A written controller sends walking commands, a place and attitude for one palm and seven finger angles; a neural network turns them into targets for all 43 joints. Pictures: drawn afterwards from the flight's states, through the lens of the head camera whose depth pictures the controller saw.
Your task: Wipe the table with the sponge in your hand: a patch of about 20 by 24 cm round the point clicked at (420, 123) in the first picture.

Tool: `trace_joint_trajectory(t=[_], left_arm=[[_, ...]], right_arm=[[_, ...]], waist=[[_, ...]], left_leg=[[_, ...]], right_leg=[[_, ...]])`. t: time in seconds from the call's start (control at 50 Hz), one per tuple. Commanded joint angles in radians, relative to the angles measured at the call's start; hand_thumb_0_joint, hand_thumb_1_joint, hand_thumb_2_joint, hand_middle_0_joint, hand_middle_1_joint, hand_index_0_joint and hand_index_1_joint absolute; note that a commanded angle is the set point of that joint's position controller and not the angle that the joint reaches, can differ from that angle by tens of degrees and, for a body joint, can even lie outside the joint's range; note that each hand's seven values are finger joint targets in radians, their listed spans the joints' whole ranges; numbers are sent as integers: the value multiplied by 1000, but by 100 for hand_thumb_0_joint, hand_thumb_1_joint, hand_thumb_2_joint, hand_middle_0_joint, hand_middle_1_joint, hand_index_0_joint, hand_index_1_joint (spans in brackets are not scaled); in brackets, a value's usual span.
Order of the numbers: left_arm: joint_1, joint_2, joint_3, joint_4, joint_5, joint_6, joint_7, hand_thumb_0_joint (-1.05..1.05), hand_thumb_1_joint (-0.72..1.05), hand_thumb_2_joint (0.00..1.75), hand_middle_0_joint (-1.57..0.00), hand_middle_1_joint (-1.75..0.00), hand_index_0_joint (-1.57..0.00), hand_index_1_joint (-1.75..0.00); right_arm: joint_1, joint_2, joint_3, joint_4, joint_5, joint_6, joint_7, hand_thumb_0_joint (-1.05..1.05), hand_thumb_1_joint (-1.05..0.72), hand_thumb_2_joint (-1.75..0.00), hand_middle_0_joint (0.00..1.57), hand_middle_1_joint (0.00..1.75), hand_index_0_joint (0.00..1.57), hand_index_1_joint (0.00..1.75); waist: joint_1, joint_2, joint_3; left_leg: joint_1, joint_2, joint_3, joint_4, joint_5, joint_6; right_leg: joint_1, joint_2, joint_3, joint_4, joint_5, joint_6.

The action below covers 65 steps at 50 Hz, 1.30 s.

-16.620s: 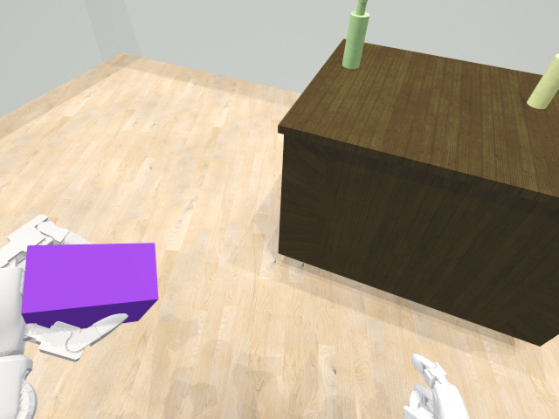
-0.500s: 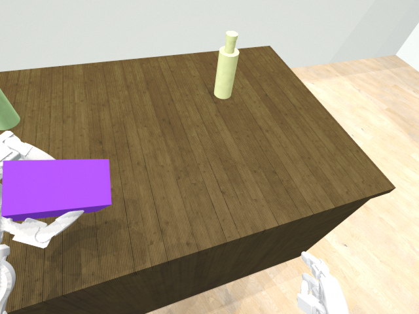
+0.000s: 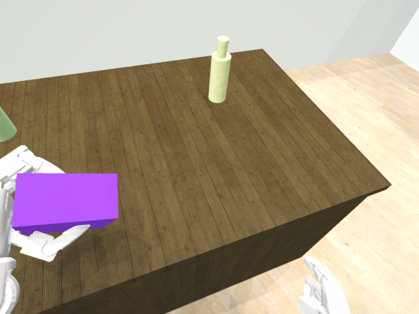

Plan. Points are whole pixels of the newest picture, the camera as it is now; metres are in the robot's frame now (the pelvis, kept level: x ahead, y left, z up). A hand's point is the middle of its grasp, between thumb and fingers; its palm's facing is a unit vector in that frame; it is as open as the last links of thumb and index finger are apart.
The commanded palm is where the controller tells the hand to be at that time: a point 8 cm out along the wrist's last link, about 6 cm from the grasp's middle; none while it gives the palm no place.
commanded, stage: look again from close up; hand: left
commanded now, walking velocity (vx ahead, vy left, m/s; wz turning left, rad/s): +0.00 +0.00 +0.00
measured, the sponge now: (81, 204) +0.23 +0.22 +0.14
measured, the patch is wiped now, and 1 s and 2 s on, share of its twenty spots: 0.00 0.00 0.00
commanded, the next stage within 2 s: turn the palm down, sponge in hand in 0.28 s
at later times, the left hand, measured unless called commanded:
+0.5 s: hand (28, 168) +0.24 +0.27 +0.20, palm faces +0.44 -0.76 -0.48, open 9.8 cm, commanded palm +0.17 +0.27 +0.17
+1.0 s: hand (63, 225) +0.20 +0.23 +0.14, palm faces +0.29 -0.57 -0.77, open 9.8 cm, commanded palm +0.16 +0.24 +0.18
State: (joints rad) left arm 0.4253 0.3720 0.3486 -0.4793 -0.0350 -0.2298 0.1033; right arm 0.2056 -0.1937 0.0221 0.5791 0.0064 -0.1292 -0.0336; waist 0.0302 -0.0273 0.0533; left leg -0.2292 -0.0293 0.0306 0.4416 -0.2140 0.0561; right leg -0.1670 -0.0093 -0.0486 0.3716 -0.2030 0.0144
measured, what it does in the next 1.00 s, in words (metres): shifts its weight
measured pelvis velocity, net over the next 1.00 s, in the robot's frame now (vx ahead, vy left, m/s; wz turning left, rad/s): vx -0.03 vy -0.08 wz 0.03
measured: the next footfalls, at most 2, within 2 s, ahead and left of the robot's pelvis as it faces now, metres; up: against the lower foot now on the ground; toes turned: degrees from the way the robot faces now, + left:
none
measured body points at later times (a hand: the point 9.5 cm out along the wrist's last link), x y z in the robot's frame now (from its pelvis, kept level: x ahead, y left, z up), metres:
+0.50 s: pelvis -0.01 -0.01 -0.01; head +0.01 +0.00 +0.44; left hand +0.22 +0.31 +0.22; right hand +0.18 -0.23 -0.08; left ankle +0.01 +0.08 -0.74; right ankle +0.00 -0.13 -0.74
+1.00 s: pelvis -0.03 -0.08 -0.02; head -0.03 -0.11 +0.43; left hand +0.18 +0.26 +0.18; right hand +0.19 -0.30 -0.11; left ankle +0.01 +0.07 -0.74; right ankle +0.00 -0.13 -0.74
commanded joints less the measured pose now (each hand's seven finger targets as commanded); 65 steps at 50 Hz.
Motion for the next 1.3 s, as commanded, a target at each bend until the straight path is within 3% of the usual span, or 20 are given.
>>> trace_joint_trajectory(t=[0.0, 0.34, 0.36, 0.38, 0.4, 0.42, 0.44, 0.46, 0.5, 0.56, 0.64, 0.66, 0.68, 0.78, 0.88, 0.96, 1.06, 1.08, 1.14, 1.28], left_arm=[[-60, 146, 97, -169, -13, -45, 13, 0, 10, 130, -120, -160, -120, -160], [-39, 144, 96, -173, -18, -28, 14, 0, 10, 130, -120, -160, -120, -160], [-1031, 907, 420, -575, 42, -188, 24, 0, 10, 130, -120, -160, -120, -160], [-667, 462, 282, 42, 141, 29, -27, 0, 10, 130, -120, -160, -120, -160], [-514, 313, 133, 42, 68, 67, -40, 0, 10, 130, -120, -160, -120, -160], [-407, 265, 150, -36, 50, 86, -56, 0, 10, 130, -120, -160, -120, -160], [-302, 206, 108, -54, -4, 142, -90, 0, 10, 130, -120, -160, -120, -160], [-232, 118, 46, -28, -52, 210, -116, 0, 10, 130, -120, -160, -120, -160], [-170, 144, 27, -69, -44, 277, -145, 0, 10, 130, -120, -160, -120, -160], [-124, 312, 111, -150, 72, 321, -133, 0, 10, 130, -120, -160, -120, -160], [-159, 367, 229, -196, 105, 199, -51, 0, 10, 130, -120, -160, -120, -160], [-225, 456, 314, -265, 92, 159, -22, 0, 10, 130, -120, -160, -120, -160], [-254, 367, 233, -271, 100, 127, -6, 0, 10, 130, -120, -160, -120, -160], [-346, 368, 170, -43, 143, 135, 9, 0, 10, 130, -120, -160, -120, -160], [-415, 414, 43, 77, 191, 292, -120, 0, 10, 130, -120, -160, -120, -160], [-454, 505, 95, 6, 237, 249, -156, 0, 10, 130, -120, -160, -120, -160], [-271, 604, 295, -26, 237, 156, -83, 0, 10, 130, -120, -160, -120, -160], [-264, 524, 237, -32, 232, 165, -71, 0, 10, 130, -120, -160, -120, -160], [-189, 514, 232, -3, 238, 241, -29, 0, 10, 130, -120, -160, -120, -160], [-168, 510, 133, -21, 338, 412, -72, 0, 10, 130, -120, -160, -120, -160]], right_arm=[[-76, -135, -53, -162, 6, -48, -17, 0, -90, -90, 20, 30, 20, 30], [-74, -135, -54, -159, 6, -39, -23, 0, -90, -90, 20, 30, 20, 30], [37, -184, 76, -244, 64, -17, -87, 0, -90, -90, 20, 30, 20, 30], [-102, -154, -62, -125, -56, -45, -49, 0, -90, -90, 20, 30, 20, 30], [-113, -174, -35, -141, -42, -57, 11, 0, -90, -90, 20, 30, 20, 30], [-92, -204, -61, -123, -43, -48, 17, 0, -90, -90, 20, 30, 20, 30], [-112, -195, -60, -139, -25, -52, 4, 0, -90, -90, 20, 30, 20, 30], [-168, -180, -41, -142, 5, -55, 14, 0, -90, -90, 20, 30, 20, 30], [-173, -195, -36, -131, 6, -48, 23, 0, -90, -90, 20, 30, 20, 30], [-218, -205, -27, -171, 17, -12, 32, 0, -90, -90, 20, 30, 20, 30], [-226, -173, -27, -178, -17, 5, 5, 0, -90, -90, 20, 30, 20, 30], [-233, -178, -33, -173, -8, 5, -5, 0, -90, -90, 20, 30, 20, 30], [-235, -142, -22, -180, -19, -5, -7, 0, -90, -90, 20, 30, 20, 30], [-176, -165, -32, -110, -17, -5, -31, 0, -90, -90, 20, 30, 20, 30], [-202, -185, -22, -145, 14, 16, -80, 0, -90, -90, 20, 30, 20, 30], [-234, -177, -25, -163, 19, 8, -93, 0, -90, -90, 20, 30, 20, 30], [-189, -167, -47, -154, 4, 1, -77, 0, -90, -90, 20, 30, 20, 30], [-184, -160, -47, -162, 3, 9, -70, 0, -90, -90, 20, 30, 20, 30], [-146, -185, -59, -163, 9, 34, -66, 0, -90, -90, 20, 30, 20, 30], [-151, -206, -55, -211, 34, 67, -94, 0, -90, -90, 20, 30, 20, 30]], waist=[[-12, 79, -142], [-16, 83, -141], [-92, 341, -82], [42, 289, -247], [-25, 189, -143], [11, 220, -311], [53, 235, -356], [48, 198, -362], [62, 135, -263], [61, 63, -187], [41, -36, -171], [44, -1, -216], [56, 78, -226], [-2, 221, -165], [0, 124, -128], [24, 34, -148], [79, 16, -225], [74, 39, -243], [76, 108, -216], [52, -1, -237]], left_leg=[[-2, 119, -129, -113, 84, -52], [16, 113, -117, -93, 111, -42], [-255, 95, -131, -100, -156, -10], [66, 58, -59, -12, 160, -68], [105, 64, -100, -23, 368, -115], [256, 92, -94, 16, 494, -117], [300, 90, -104, 14, 506, -119], [297, 93, -109, 11, 401, -108], [188, 80, -80, 2, 325, -96], [61, 59, -44, -7, 164, -63], [10, 50, -45, 27, 59, -41], [18, 45, -43, 34, 6, -40], [28, 32, -37, 46, 28, -41], [-20, 12, -22, 100, -94, -34], [-67, 9, -13, 131, -120, -24], [-80, 16, -39, 185, -70, -28], [-134, 20, -66, 256, 14, -44], [-155, 23, -68, 257, 21, -48], [-155, 28, -68, 246, 41, -50], [-132, 16, -38, 230, 118, -19]], right_leg=[[72, -57, 55, -36, 116, -30], [63, -67, 74, -60, 155, -34], [83, 4, 64, 121, -86, 24], [8, -7, -5, 147, 25, -74], [-115, 48, -70, 90, 78, -68], [-131, 53, -53, 129, 108, -54], [-134, 37, -40, 135, 72, -46], [-157, 46, -35, 152, 23, -38], [-112, 27, -66, 120, 117, -42], [-86, 39, -50, 114, 89, -45], [-143, 45, -43, 117, -19, -30], [-149, 48, -25, 117, -65, -30], [-140, 44, -23, 114, -63, -38], [-216, 11, 20, 85, -142, -27], [-188, -33, 123, 17, -267, -18], [-169, -54, 200, 10, -318, -18], [-93, -85, 267, 75, -97, -12], [-71, -102, 265, 99, -32, -7], [-85, -94, 258, 137, 92, -10], [-52, -60, 173, 186, 331, 18]])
